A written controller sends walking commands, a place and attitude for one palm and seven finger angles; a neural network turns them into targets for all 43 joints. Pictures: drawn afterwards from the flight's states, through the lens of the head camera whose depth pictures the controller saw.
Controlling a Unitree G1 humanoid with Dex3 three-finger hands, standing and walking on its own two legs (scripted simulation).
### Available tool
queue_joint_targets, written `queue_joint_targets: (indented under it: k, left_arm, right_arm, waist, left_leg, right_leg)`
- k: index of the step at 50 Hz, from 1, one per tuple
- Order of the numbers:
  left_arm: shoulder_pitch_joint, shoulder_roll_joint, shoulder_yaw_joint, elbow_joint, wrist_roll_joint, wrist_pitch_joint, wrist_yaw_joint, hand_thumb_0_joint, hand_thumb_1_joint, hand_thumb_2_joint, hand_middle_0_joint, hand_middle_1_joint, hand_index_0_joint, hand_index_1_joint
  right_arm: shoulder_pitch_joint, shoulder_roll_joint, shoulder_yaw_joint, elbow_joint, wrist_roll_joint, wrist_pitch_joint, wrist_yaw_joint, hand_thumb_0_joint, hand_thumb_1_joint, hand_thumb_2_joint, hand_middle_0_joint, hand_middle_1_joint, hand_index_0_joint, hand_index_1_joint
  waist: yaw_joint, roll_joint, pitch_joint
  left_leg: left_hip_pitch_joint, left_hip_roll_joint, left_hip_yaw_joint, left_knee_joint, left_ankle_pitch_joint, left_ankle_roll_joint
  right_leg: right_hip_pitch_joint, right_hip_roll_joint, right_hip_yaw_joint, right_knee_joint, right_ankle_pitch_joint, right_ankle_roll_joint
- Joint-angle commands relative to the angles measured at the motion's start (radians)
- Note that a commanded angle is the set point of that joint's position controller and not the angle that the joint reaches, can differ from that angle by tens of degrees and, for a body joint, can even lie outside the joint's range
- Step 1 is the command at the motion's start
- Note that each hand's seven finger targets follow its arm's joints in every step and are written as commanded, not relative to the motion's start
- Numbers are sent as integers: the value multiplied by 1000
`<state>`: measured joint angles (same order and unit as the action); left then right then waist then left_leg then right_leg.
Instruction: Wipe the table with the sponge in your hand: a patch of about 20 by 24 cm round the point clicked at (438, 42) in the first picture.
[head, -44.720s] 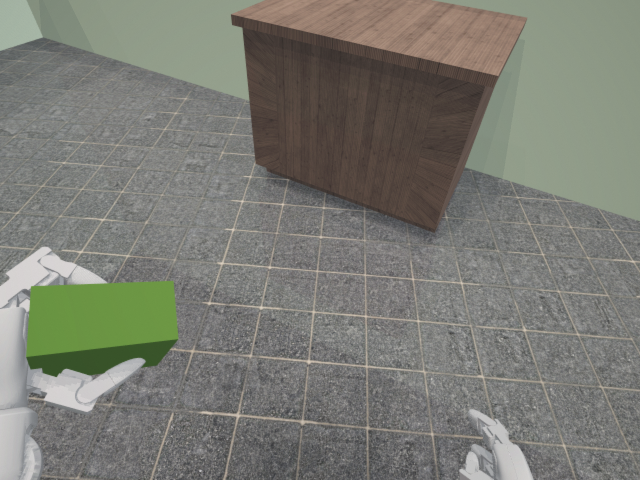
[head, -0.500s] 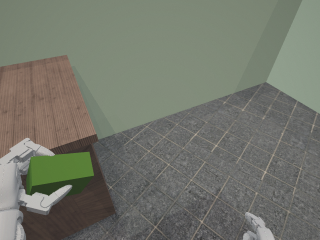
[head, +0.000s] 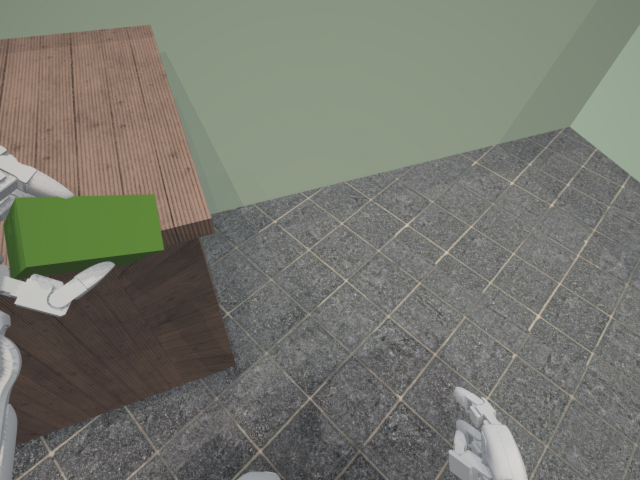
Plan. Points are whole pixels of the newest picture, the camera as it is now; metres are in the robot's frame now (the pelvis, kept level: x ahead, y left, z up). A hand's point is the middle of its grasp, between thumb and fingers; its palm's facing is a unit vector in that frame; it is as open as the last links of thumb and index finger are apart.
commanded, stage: come to a stop and stand still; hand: left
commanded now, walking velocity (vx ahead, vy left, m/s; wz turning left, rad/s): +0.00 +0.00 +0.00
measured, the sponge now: (101, 235) +0.30 +0.27 +0.15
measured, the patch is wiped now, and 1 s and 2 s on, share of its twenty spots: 1.00 1.00 1.00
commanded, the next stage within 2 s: step back with the hand held close in 1.16 s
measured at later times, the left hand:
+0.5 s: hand (103, 243) +0.28 +0.26 +0.17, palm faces +0.31 -0.85 -0.43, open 9.6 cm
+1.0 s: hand (79, 278) +0.24 +0.26 +0.16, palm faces +0.37 -0.85 -0.38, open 9.6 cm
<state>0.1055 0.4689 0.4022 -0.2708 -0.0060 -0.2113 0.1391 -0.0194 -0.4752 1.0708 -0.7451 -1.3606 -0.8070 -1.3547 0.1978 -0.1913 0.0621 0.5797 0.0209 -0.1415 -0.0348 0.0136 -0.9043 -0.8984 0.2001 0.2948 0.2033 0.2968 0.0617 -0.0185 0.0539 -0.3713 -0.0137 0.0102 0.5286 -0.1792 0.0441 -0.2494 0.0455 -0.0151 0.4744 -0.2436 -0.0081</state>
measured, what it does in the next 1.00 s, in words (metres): stands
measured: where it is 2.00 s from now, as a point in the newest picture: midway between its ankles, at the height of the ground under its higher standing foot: outside the picture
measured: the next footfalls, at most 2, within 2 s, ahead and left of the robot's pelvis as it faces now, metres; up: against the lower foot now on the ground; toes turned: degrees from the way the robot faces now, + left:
none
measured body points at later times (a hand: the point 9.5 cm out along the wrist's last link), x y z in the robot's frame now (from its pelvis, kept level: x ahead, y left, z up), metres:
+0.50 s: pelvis +0.05 +0.03 +0.00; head +0.10 +0.05 +0.45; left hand +0.26 +0.30 +0.19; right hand +0.23 -0.21 -0.06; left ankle +0.06 +0.08 -0.73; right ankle +0.00 -0.11 -0.73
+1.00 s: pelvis +0.01 +0.02 +0.01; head +0.02 +0.03 +0.46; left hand +0.21 +0.30 +0.19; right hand +0.16 -0.21 -0.07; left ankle +0.06 +0.08 -0.73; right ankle +0.00 -0.11 -0.73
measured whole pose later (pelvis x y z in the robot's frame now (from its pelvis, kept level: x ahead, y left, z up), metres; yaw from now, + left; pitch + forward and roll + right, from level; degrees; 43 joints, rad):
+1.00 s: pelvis +0.01 +0.02 +0.01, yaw -3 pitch +0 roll -1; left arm 0.43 0.34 0.33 -0.45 -0.01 -0.15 0.14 -0.02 -0.49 1.08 -0.74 -1.36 -0.80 -1.36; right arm 0.24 -0.20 0.04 0.56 -0.01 -0.08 -0.05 0.01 -0.90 -0.90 0.20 0.30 0.20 0.30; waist 0.01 0.01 0.01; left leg -0.27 -0.03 0.08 0.41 -0.15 0.07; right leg -0.17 0.01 0.01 0.38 -0.20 0.02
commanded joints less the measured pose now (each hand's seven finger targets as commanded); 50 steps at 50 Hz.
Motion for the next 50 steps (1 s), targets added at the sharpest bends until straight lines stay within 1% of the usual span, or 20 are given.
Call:
queue_joint_targets:
  k: [1,3,4,5,7,8,9,13,17,20,23,24,29,33,37,39,42,44,46,50]
  left_arm:
    - [180,12,-8,-413,-31,-78,-22,0,100,1300,-1200,-1600,-1200,-1600]
    - [298,48,34,-490,-31,-71,-21,0,100,1300,-1200,-1600,-1200,-1600]
    - [356,84,85,-462,-35,-60,-14,0,100,1300,-1200,-1600,-1200,-1600]
    - [372,85,99,-479,-38,-58,-13,0,100,1300,-1200,-1600,-1200,-1600]
    - [370,126,169,-463,-44,-58,-7,0,100,1300,-1200,-1600,-1200,-1600]
    - [356,135,185,-472,-47,-63,-7,0,100,1300,-1200,-1600,-1200,-1600]
    - [316,189,229,-496,-47,-69,-1,0,100,1300,-1200,-1600,-1200,-1600]
    - [315,146,188,-511,-46,-79,-1,0,100,1300,-1200,-1600,-1200,-1600]
    - [349,87,116,-568,-33,-70,0,0,100,1300,-1200,-1600,-1200,-1600]
    - [383,62,90,-569,-24,-53,-3,0,100,1300,-1200,-1600,-1200,-1600]
    - [373,57,92,-525,-23,-37,-3,0,100,1300,-1200,-1600,-1200,-1600]
    - [359,80,117,-510,-23,-34,1,0,100,1300,-1200,-1600,-1200,-1600]
    - [304,86,121,-471,-30,-26,3,0,100,1300,-1200,-1600,-1200,-1600]
    - [269,46,70,-462,-33,-14,1,0,100,1300,-1200,-1600,-1200,-1600]
    - [229,23,28,-474,-24,-7,6,0,100,1300,-1200,-1600,-1200,-1600]
    - [214,44,43,-467,-18,-2,13,0,100,1300,-1200,-1600,-1200,-1600]
    - [213,20,25,-441,-12,-3,17,0,100,1300,-1200,-1600,-1200,-1600]
    - [209,44,48,-440,-8,-2,22,0,100,1300,-1200,-1600,-1200,-1600]
    - [226,29,39,-398,-9,-3,23,0,100,1300,-1200,-1600,-1200,-1600]
    - [247,22,34,-375,-11,-1,21,0,100,1300,-1200,-1600,-1200,-1600]
  right_arm:
    - [-50,-136,-90,-174,7,-82,46,0,-900,-900,200,300,200,300]
    - [-49,-140,-93,-178,0,-75,55,0,-900,-900,200,300,200,300]
    - [-57,-145,-93,-178,-4,-71,54,0,-900,-900,200,300,200,300]
    - [-56,-136,-89,-181,-6,-63,49,0,-900,-900,200,300,200,300]
    - [-65,-132,-88,-172,-10,-51,30,0,-900,-900,200,300,200,300]
    - [-63,-135,-88,-173,-11,-45,21,0,-900,-900,200,300,200,300]
    - [-70,-142,-87,-172,-13,-41,12,0,-900,-900,200,300,200,300]
    - [-61,-144,-87,-174,-16,-37,3,0,-900,-900,200,300,200,300]
    - [-43,-154,-96,-171,-17,-48,19,0,-900,-900,200,300,200,300]
    - [-40,-155,-100,-172,-18,-43,28,0,-900,-900,200,300,200,300]
    - [-54,-151,-97,-181,-18,-23,22,0,-900,-900,200,300,200,300]
    - [-51,-154,-97,-178,-20,-15,16,0,-900,-900,200,300,200,300]
    - [-70,-139,-85,-195,-23,8,-4,0,-900,-900,200,300,200,300]
    - [-79,-131,-76,-206,-23,9,-12,0,-900,-900,200,300,200,300]
    - [-84,-134,-73,-206,-25,1,-19,0,-900,-900,200,300,200,300]
    - [-88,-137,-73,-206,-27,-1,-24,0,-900,-900,200,300,200,300]
    - [-82,-133,-72,-203,-26,-3,-27,0,-900,-900,200,300,200,300]
    - [-86,-135,-75,-205,-25,-4,-31,0,-900,-900,200,300,200,300]
    - [-78,-129,-73,-201,-25,-3,-31,0,-900,-900,200,300,200,300]
    - [-77,-129,-78,-198,-24,-1,-31,0,-900,-900,200,300,200,300]
  waist:
    - [-36,164,-221]
    - [-34,38,-240]
    - [-28,5,-243]
    - [-34,-42,-242]
    - [-41,-50,-229]
    - [-46,-10,-228]
    - [-46,31,-223]
    - [-50,153,-277]
    - [-56,138,-320]
    - [-59,117,-306]
    - [-57,92,-261]
    - [-56,95,-245]
    - [-53,108,-224]
    - [-53,95,-201]
    - [-54,125,-176]
    - [-50,128,-157]
    - [-50,144,-139]
    - [-48,147,-134]
    - [-47,92,-124]
    - [-51,64,-125]
  left_leg:
    - [147,68,-43,-128,-144,-50]
    - [153,65,-27,-109,-22,-56]
    - [158,67,-21,-105,27,-59]
    - [159,71,-28,-105,84,-59]
    - [177,78,-32,-109,142,-55]
    - [187,80,-36,-111,180,-54]
    - [191,85,-43,-118,224,-57]
    - [276,99,-32,-63,444,-50]
    - [362,115,-39,-23,632,-54]
    - [364,127,-43,-25,657,-63]
    - [278,126,-36,-52,487,-69]
    - [255,119,-34,-65,448,-77]
    - [222,114,-39,-114,284,-80]
    - [196,115,-45,-168,108,-70]
    - [173,116,-65,-230,-59,-72]
    - [146,119,-78,-264,-155,-69]
    - [113,127,-100,-313,-274,-67]
    - [94,121,-96,-322,-302,-64]
    - [72,118,-100,-320,-327,-59]
    - [103,99,-70,-265,-262,-50]
  right_leg:
    - [65,-82,112,-117,31,15]
    - [98,-84,95,-108,114,13]
    - [104,-85,88,-101,150,15]
    - [105,-85,76,-93,192,17]
    - [87,-85,81,-93,238,23]
    - [85,-83,81,-83,261,22]
    - [86,-80,65,-65,271,26]
    - [91,-76,44,-26,360,22]
    - [64,-56,14,1,351,25]
    - [46,-49,0,0,314,26]
    - [69,-59,15,-34,305,22]
    - [74,-64,18,-36,318,19]
    - [81,-67,35,-64,267,18]
    - [84,-65,38,-97,191,24]
    - [79,-58,36,-111,121,24]
    - [79,-53,35,-117,75,27]
    - [88,-44,32,-112,40,27]
    - [99,-41,29,-115,32,29]
    - [110,-47,34,-127,19,29]
    - [79,-63,57,-172,5,21]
